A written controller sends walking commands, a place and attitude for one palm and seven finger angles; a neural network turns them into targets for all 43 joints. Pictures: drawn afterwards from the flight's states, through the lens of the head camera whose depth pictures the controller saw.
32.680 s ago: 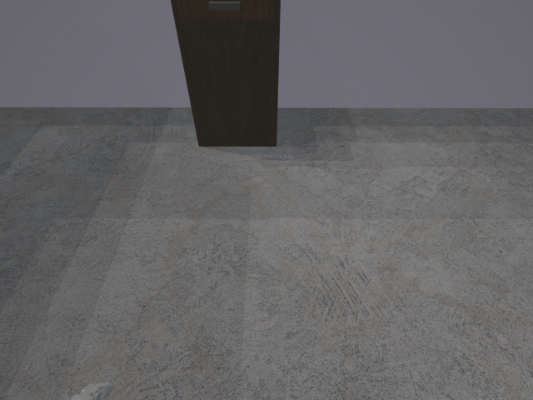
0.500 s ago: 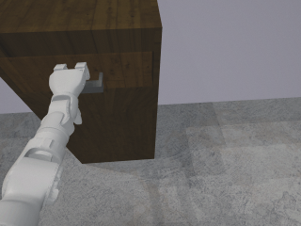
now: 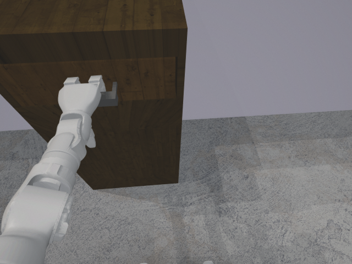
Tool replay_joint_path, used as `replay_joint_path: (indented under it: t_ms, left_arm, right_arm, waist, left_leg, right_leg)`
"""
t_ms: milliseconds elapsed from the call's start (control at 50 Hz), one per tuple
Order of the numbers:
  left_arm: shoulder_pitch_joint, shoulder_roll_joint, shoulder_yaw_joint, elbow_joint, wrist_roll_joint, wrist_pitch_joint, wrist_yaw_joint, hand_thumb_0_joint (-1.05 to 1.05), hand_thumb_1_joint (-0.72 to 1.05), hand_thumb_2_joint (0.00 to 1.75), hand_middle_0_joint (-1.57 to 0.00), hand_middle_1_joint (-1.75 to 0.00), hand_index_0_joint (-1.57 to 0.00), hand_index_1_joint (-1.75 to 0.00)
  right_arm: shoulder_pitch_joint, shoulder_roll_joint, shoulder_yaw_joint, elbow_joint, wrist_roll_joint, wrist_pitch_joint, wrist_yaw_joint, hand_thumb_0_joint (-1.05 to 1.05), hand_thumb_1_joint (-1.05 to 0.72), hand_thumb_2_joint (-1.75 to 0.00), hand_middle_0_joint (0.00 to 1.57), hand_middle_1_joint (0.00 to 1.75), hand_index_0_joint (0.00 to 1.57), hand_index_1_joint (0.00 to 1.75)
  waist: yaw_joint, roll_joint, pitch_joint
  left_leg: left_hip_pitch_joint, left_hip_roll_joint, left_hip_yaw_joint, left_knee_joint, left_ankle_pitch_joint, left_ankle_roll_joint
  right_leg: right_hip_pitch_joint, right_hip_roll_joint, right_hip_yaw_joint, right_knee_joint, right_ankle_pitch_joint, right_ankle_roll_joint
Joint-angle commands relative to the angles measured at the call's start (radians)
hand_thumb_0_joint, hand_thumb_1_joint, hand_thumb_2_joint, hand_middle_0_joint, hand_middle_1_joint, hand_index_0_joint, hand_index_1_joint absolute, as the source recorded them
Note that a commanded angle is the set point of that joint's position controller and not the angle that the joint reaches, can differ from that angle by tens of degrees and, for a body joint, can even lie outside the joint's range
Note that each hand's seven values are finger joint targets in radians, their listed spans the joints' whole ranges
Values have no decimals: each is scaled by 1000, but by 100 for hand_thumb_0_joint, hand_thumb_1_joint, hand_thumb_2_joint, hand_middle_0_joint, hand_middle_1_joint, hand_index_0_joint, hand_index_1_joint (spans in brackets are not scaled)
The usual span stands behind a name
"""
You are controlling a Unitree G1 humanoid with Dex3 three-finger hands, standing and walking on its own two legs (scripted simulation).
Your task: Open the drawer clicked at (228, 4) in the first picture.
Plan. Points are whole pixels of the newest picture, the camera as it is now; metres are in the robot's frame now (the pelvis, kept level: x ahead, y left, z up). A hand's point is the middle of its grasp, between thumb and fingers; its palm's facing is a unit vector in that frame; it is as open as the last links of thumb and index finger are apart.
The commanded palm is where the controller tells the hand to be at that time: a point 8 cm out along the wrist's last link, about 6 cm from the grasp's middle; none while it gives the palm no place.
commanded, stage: close the thumb around the handle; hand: left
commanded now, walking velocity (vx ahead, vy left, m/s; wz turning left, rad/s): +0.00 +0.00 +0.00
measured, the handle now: (90, 93) +0.52 +0.21 +0.06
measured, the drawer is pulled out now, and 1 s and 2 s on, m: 0.00 0.00 0.08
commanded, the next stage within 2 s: pull the drawer open in 0.78 s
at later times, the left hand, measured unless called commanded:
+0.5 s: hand (86, 114) +0.46 +0.21 +0.05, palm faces -0.02 -0.01 -1.00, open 9.1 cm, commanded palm +0.44 +0.21 +0.10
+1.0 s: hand (89, 113) +0.47 +0.21 +0.04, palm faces -0.03 -0.02 -1.00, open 5.9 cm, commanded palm +0.43 +0.21 +0.10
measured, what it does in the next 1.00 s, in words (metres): stands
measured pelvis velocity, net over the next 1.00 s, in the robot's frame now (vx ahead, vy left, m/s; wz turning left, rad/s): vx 0.00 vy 0.00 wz -0.02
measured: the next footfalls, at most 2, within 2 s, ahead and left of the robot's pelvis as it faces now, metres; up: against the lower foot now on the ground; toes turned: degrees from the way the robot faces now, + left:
none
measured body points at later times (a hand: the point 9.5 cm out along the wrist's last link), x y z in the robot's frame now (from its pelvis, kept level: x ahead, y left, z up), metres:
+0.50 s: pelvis +0.00 +0.00 +0.00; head +0.07 -0.01 +0.45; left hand +0.46 +0.21 +0.10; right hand +0.05 -0.27 -0.13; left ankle -0.02 +0.11 -0.71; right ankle -0.01 -0.12 -0.71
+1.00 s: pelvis +0.00 +0.00 +0.00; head +0.08 -0.01 +0.45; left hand +0.46 +0.21 +0.09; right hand +0.03 -0.27 -0.13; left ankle -0.02 +0.11 -0.71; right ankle -0.01 -0.12 -0.71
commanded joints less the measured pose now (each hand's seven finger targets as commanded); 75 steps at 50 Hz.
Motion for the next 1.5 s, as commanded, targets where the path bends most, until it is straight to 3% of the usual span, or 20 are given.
replay_joint_path:
  t_ms: [0, 60, 120, 140, 340, 420, 560, 620, 660, 720, 760, 800, 840, 1000, 1180, 1220, 1240, 1300, 1340, 1480]
  left_arm:
    - [-438, 256, 94, -195, 0, 0, 29, 0, -50, 30, -30, -120, -30, -120]
    - [-403, 207, 60, -210, 5, -9, 23, 0, -50, 30, -30, -120, -30, -120]
    - [-340, 270, 119, -209, 5, -23, 20, 0, -33, 37, -31, -122, -31, -122]
    - [-338, 217, 75, -212, 0, -23, 17, 0, -28, 40, -32, -122, -32, -122]
    - [-407, 238, 84, -256, 11, -39, 48, 0, 28, 64, -36, -128, -36, -128]
    - [-427, 181, 37, -219, 8, -23, 46, 0, 51, 73, -37, -131, -37, -131]
    - [-460, 212, 48, -177, 7, -8, 36, 0, 90, 90, -40, -135, -40, -135]
    - [-456, 283, 105, -182, 16, -18, 36, 0, 90, 90, -40, -135, -40, -135]
    - [-450, 238, 75, -193, 14, -23, 36, 0, 90, 90, -40, -135, -40, -135]
    - [-439, 301, 126, -187, 13, -32, 43, 0, 90, 90, -40, -135, -40, -135]
    - [-442, 269, 101, -200, 10, -28, 46, 0, 90, 90, -40, -135, -40, -135]
    - [-421, 307, 138, -205, 10, -30, 48, 0, 90, 90, -40, -135, -40, -135]
    - [-439, 255, 95, -222, 8, -29, 52, 0, 90, 90, -40, -135, -40, -135]
    - [-217, 278, 149, -275, -12, -31, 43, 0, 90, 90, -40, -135, -40, -135]
    - [28, 212, 123, -521, -36, 17, 41, 0, 90, 90, -40, -135, -40, -135]
    - [-258, 273, 120, -457, -3, 26, 56, 0, 90, 90, -40, -135, -40, -135]
    - [-246, 224, 86, -429, 7, 32, 57, 0, 90, 90, -40, -135, -40, -135]
    - [-232, 270, 128, -399, 15, 41, 59, 0, 90, 90, -40, -135, -40, -135]
    - [-265, 210, 80, -406, 13, 37, 55, 0, 90, 90, -40, -135, -40, -135]
    - [-283, 198, 77, -354, -7, 7, 38, 0, 90, 90, -40, -135, -40, -135]
  right_arm:
    - [99, -156, -47, -73, -7, -18, -22, 0, -90, -90, 20, 30, 20, 30]
    - [94, -149, -47, -81, -6, -19, -19, 0, -90, -90, 20, 30, 20, 30]
    - [92, -153, -47, -89, -5, -16, -21, 0, -90, -90, 20, 30, 20, 30]
    - [85, -150, -46, -96, -4, -17, -20, 0, -90, -90, 20, 30, 20, 30]
    - [84, -149, -53, -79, -1, -28, -21, 0, -90, -90, 20, 30, 20, 30]
    - [84, -147, -51, -71, -3, -31, -16, 0, -90, -90, 20, 30, 20, 30]
    - [86, -151, -41, -78, 0, -29, -21, 0, -90, -90, 20, 30, 20, 30]
    - [91, -154, -41, -83, -4, -27, -27, 0, -90, -90, 20, 30, 20, 30]
    - [92, -147, -42, -86, -5, -28, -25, 0, -90, -90, 20, 30, 20, 30]
    - [97, -154, -43, -81, -5, -28, -27, 0, -90, -90, 20, 30, 20, 30]
    - [96, -150, -43, -85, -5, -30, -27, 0, -90, -90, 20, 30, 20, 30]
    - [95, -154, -46, -82, -4, -26, -25, 0, -90, -90, 20, 30, 20, 30]
    - [94, -149, -47, -82, -4, -29, -23, 0, -90, -90, 20, 30, 20, 30]
    - [59, -149, -49, -108, -1, -24, -18, 0, -90, -90, 20, 30, 20, 30]
    - [-5, -147, -55, -150, 11, -25, 2, 0, -90, -90, 20, 30, 20, 30]
    - [17, -159, -49, -102, 7, -19, -12, 0, -90, -90, 20, 30, 20, 30]
    - [18, -149, -51, -103, 6, -22, -10, 0, -90, -90, 20, 30, 20, 30]
    - [8, -149, -47, -101, 1, -14, -17, 0, -90, -90, 20, 30, 20, 30]
    - [8, -138, -49, -101, 2, -15, -15, 0, -90, -90, 20, 30, 20, 30]
    - [-1, -138, -42, -112, -2, -15, -22, 0, -90, -90, 20, 30, 20, 30]
  waist:
    - [-9, 17, -422]
    - [-7, 24, -387]
    - [13, -22, -394]
    - [2, -20, -373]
    - [-11, 2, -383]
    - [-25, 6, -356]
    - [-26, -16, -340]
    - [-9, -5, -387]
    - [-13, 8, -396]
    - [-7, -14, -398]
    - [-10, -7, -406]
    - [4, -5, -415]
    - [-11, 9, -396]
    - [50, -4, -433]
    - [70, -12, -396]
    - [3, -4, -322]
    - [6, 20, -296]
    - [33, 24, -339]
    - [24, 52, -379]
    - [23, -21, -368]
  left_leg:
    - [289, -22, 16, -55, 467, 17]
    - [286, -19, 18, -58, 489, 16]
    - [256, -21, 24, -61, 492, 19]
    - [257, -23, 29, -62, 474, 19]
    - [287, -24, 20, -63, 438, 18]
    - [294, -21, 16, -67, 419, 15]
    - [245, -27, 16, -73, 368, 17]
    - [241, -27, 20, -65, 393, 19]
    - [255, -27, 22, -58, 419, 17]
    - [229, -28, 27, -56, 404, 21]
    - [233, -30, 29, -58, 406, 20]
    - [235, -28, 26, -59, 432, 18]
    - [249, -27, 30, -59, 427, 19]
    - [269, -26, 38, -75, 503, 18]
    - [345, -11, 32, -91, 658, 16]
    - [327, -12, 24, -89, 574, 14]
    - [325, -16, 23, -93, 559, 13]
    - [343, -20, 28, -99, 553, 9]
    - [381, -19, 24, -85, 595, 7]
    - [335, -26, 24, -84, 526, 11]
  right_leg:
    - [201, 32, -29, -62, 390, -31]
    - [188, 32, -35, -61, 398, -31]
    - [240, 31, -26, -59, 435, -29]
    - [227, 31, -28, -67, 427, -26]
    - [194, 31, -26, -69, 375, -29]
    - [157, 32, -35, -74, 339, -30]
    - [164, 28, -30, -75, 320, -28]
    - [198, 26, -21, -63, 354, -28]
    - [194, 28, -25, -59, 373, -28]
    - [217, 27, -16, -61, 384, -25]
    - [224, 26, -17, -64, 389, -24]
    - [240, 27, -17, -59, 406, -28]
    - [215, 29, -21, -66, 399, -25]
    - [310, 29, -17, -68, 478, -29]
    - [333, 31, -28, -83, 546, -23]
    - [252, 30, -33, -86, 483, -20]
    - [231, 32, -39, -86, 450, -25]
    - [265, 30, -33, -87, 445, -34]
    - [248, 28, -36, -77, 456, -33]
    - [267, 24, -33, -77, 452, -27]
